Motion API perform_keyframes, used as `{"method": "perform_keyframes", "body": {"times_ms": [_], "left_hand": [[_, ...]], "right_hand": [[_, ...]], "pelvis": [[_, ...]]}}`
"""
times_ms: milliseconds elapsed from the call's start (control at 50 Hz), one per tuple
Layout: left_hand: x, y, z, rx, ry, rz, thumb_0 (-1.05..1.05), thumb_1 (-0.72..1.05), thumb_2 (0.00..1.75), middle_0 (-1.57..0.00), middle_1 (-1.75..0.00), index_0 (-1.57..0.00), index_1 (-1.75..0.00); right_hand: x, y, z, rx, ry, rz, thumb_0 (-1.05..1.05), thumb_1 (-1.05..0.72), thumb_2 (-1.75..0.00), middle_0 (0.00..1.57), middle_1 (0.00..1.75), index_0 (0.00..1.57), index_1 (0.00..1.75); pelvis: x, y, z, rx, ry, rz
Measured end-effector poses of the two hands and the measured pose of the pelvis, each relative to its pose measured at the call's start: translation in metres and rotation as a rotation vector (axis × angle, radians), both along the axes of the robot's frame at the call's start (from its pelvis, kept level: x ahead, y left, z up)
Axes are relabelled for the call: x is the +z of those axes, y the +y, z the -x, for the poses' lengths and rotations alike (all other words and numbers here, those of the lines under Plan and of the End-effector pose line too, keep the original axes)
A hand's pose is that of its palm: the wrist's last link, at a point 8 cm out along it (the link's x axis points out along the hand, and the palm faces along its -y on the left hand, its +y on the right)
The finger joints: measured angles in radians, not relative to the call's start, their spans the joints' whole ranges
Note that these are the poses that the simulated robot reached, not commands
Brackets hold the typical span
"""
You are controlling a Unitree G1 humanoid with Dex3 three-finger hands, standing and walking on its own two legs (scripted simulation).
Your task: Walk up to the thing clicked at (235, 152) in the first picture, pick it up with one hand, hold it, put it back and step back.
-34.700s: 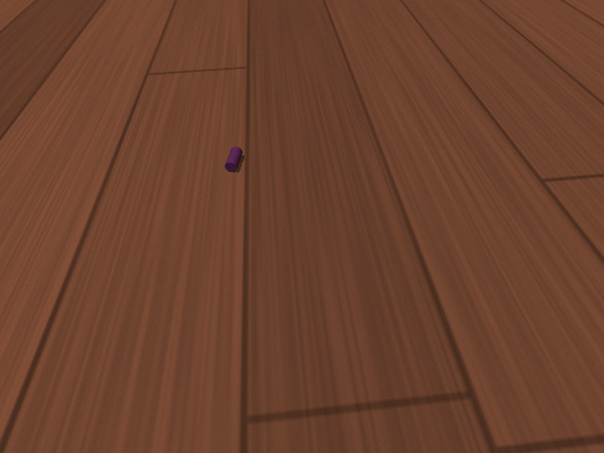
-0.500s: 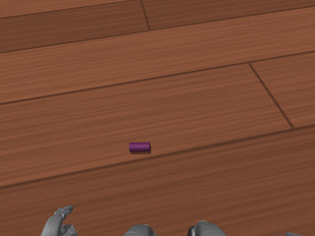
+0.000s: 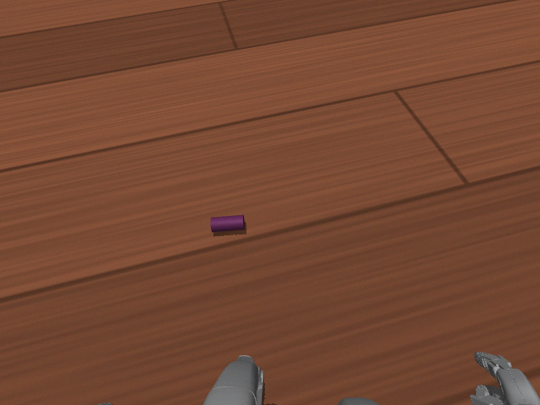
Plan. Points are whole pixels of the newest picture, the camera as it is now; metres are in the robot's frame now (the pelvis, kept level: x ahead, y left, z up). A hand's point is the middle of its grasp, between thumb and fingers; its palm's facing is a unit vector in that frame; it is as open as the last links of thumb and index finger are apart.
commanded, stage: step back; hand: left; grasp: from above
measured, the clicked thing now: (227, 223) +0.82 +0.27 -0.72
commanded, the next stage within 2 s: stand in 1.72 s
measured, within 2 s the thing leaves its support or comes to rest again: neither
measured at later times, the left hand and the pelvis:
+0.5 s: hand out of the picture -0.07 +0.26 -0.14, palm faces +0.03 -0.93 -0.37, open 7.4 cm; pelvis -0.17 -0.01 +0.01, yaw +1 degrees
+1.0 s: hand out of the picture -0.22 +0.25 -0.13, palm faces +0.08 -0.92 -0.38, open 7.4 cm; pelvis -0.25 -0.03 +0.01, yaw +4 degrees
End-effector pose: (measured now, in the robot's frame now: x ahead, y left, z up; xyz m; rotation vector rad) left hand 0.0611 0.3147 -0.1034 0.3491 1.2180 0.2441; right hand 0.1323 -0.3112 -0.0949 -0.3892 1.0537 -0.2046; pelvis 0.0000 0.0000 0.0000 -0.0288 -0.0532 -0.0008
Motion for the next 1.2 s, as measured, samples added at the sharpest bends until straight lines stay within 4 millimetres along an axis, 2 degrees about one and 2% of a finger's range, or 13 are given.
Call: {"method": "perform_keyframes", "body": {"times_ms": [100,180,260,340,400,500,580,680,760,860,960,1080,1200], "left_hand": [[0.016,-0.006,0.04,0.021,0.006,-0.017,0.01,0.91,0.9,-0.21,-0.3,-0.21,-0.3],[0.018,0.0,0.05,0.015,-0.048,-0.038,0.01,0.9,0.9,-0.21,-0.3,-0.21,-0.3],[0.007,0.011,0.057,0.015,-0.121,-0.035,0.01,0.9,0.9,-0.21,-0.3,-0.21,-0.3],[0.004,0.009,0.075,0.025,-0.124,-0.01,0.01,0.91,0.9,-0.2,-0.3,-0.21,-0.3],[0.006,0.002,0.094,0.028,-0.119,0.009,0.01,0.91,0.9,-0.2,-0.3,-0.21,-0.3],[0.003,-0.011,0.14,0.002,-0.075,0.016,0.01,0.91,0.9,-0.2,-0.3,-0.21,-0.3],[-0.003,-0.025,0.184,-0.01,-0.035,-0.001,0.01,0.91,0.9,-0.2,-0.3,-0.21,-0.3],[0.006,-0.041,0.245,0.031,0.015,-0.003,0.01,0.91,0.9,-0.21,-0.3,-0.21,-0.3],[0.014,-0.04,0.273,0.06,0.011,-0.013,0.01,0.9,0.9,-0.21,-0.3,-0.21,-0.3],[0.011,-0.026,0.29,0.093,-0.023,-0.019,0.01,0.9,0.9,-0.21,-0.3,-0.21,-0.3],[0.008,-0.02,0.296,0.1,0.004,-0.001,0.01,0.91,0.9,-0.21,-0.3,-0.21,-0.3],[0.012,-0.03,0.282,0.069,-0.019,0.003,0.01,0.91,0.9,-0.2,-0.3,-0.21,-0.3],[0.016,-0.046,0.272,0.091,-0.08,-0.001,0.01,0.91,0.9,-0.2,-0.3,-0.21,-0.3]], "right_hand": [[-0.001,-0.007,0.055,-0.016,0.072,-0.011,0.01,-0.9,-0.9,0.2,0.3,0.2,0.3],[-0.004,-0.006,0.1,-0.003,0.144,0.003,0.01,-0.9,-0.9,0.2,0.3,0.2,0.3],[-0.011,0.001,0.138,0.017,0.193,0.023,0.01,-0.9,-0.9,0.2,0.3,0.2,0.3],[-0.004,0.01,0.168,0.027,0.196,0.009,0.01,-0.9,-0.9,0.2,0.3,0.2,0.3],[0.005,0.008,0.181,0.031,0.164,0.016,0.01,-0.9,-0.9,0.2,0.3,0.21,0.31],[0.011,-0.005,0.19,0.039,0.069,0.026,0.01,-0.9,-0.9,0.2,0.3,0.21,0.31],[0.004,-0.026,0.203,0.034,0.007,0.016,0.01,-0.9,-0.9,0.2,0.3,0.21,0.31],[0.001,-0.04,0.24,0.002,0.041,0.0,0.01,-0.9,-0.9,0.2,0.3,0.2,0.3],[-0.003,-0.044,0.273,0.01,0.103,-0.005,0.01,-0.9,-0.9,0.2,0.3,0.2,0.3],[-0.01,-0.036,0.303,0.033,0.196,-0.006,0.01,-0.9,-0.9,0.2,0.3,0.2,0.3],[-0.005,-0.018,0.314,0.027,0.168,-0.04,0.01,-0.9,-0.9,0.2,0.3,0.2,0.3],[-0.002,-0.021,0.309,0.019,0.126,-0.068,0.01,-0.9,-0.9,0.2,0.3,0.21,0.31],[-0.007,-0.032,0.29,0.03,0.139,-0.059,0.01,-0.9,-0.9,0.2,0.3,0.2,0.3]], "pelvis": [[0.011,-0.002,0.028,0.011,0.014,-0.049],[0.01,-0.002,0.054,0.045,0.022,-0.045],[-0.001,0.003,0.086,0.085,0.013,-0.05],[0.004,0.002,0.116,0.08,0.0,-0.036],[0.01,-0.003,0.135,0.066,0.01,-0.02],[0.009,-0.014,0.172,0.026,0.021,-0.01],[0.0,-0.028,0.201,-0.008,0.022,-0.01],[0.007,-0.038,0.225,0.003,0.012,-0.032],[0.011,-0.038,0.237,0.032,0.015,-0.04],[0.007,-0.033,0.247,0.084,0.018,-0.032],[0.012,-0.029,0.253,0.074,0.008,-0.053],[0.015,-0.04,0.252,0.064,0.008,-0.039],[0.015,-0.048,0.243,0.086,0.003,-0.021]]}}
